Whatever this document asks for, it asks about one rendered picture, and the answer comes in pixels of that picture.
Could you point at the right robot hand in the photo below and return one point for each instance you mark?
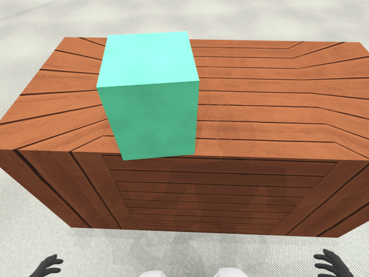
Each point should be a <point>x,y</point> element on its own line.
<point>338,268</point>

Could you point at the pedestal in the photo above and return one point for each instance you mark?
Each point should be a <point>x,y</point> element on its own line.
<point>281,146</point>

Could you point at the left robot hand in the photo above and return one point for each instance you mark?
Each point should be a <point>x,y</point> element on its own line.
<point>41,270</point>

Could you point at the carton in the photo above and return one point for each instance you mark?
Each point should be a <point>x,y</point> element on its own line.
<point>148,85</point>

